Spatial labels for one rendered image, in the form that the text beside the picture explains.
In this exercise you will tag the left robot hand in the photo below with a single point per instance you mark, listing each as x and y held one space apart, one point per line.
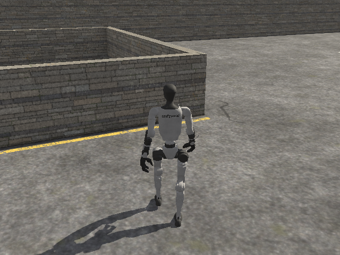
143 165

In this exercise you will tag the left robot upper arm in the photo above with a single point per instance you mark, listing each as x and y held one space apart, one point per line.
151 121

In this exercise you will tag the left robot forearm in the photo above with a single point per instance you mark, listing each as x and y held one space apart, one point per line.
146 145

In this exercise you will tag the right robot forearm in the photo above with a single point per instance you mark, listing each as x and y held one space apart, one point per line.
192 138

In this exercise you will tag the robot left foot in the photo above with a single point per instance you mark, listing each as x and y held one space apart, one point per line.
158 201

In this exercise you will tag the right robot upper arm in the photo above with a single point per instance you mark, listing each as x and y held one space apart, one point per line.
188 120

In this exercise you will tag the right robot hand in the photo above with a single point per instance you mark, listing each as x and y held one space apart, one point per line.
188 145

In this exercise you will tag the humanoid robot torso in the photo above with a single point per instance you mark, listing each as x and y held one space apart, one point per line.
170 124

